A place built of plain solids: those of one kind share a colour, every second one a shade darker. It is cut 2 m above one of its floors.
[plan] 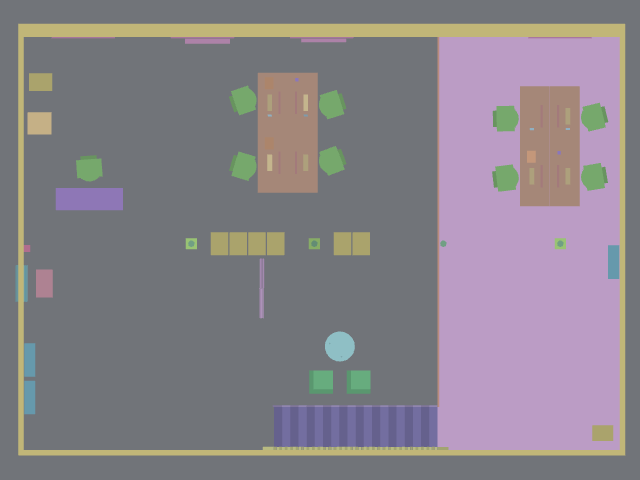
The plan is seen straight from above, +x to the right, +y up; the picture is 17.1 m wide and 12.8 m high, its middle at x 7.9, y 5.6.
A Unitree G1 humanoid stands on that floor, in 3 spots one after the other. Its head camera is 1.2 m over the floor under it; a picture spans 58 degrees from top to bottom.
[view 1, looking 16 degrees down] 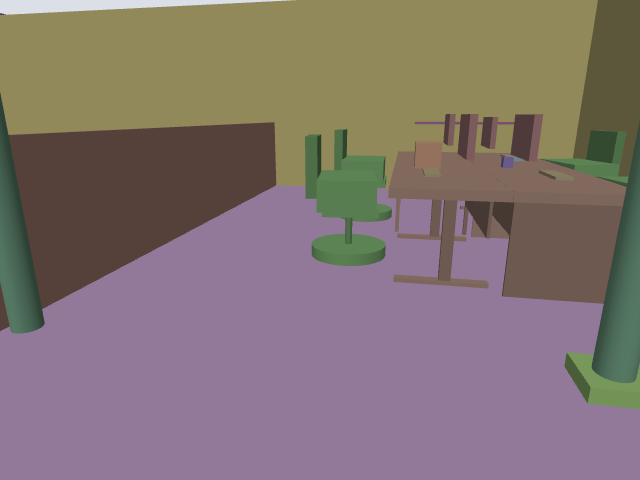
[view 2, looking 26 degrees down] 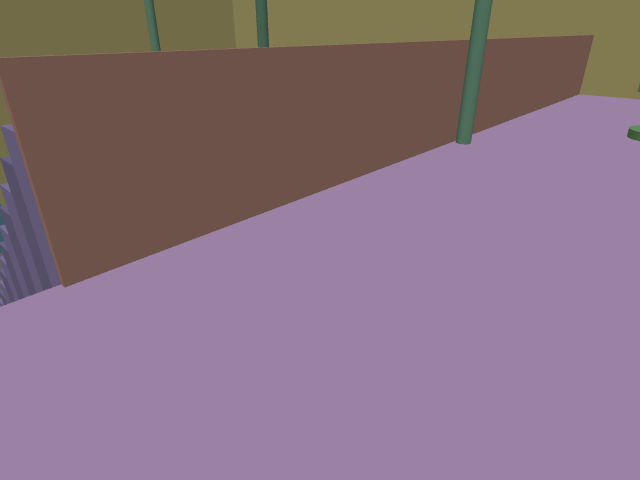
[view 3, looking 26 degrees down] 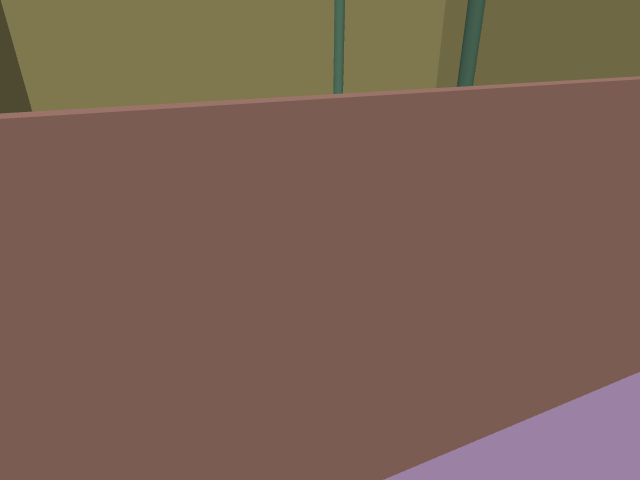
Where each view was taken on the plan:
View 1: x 13.33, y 3.55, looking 101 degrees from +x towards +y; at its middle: task_chair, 3.98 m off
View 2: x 13.33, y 0.61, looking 132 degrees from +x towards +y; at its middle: gallery_level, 2.74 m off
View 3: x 11.78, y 2.04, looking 157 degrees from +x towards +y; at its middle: gallery_guard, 0.85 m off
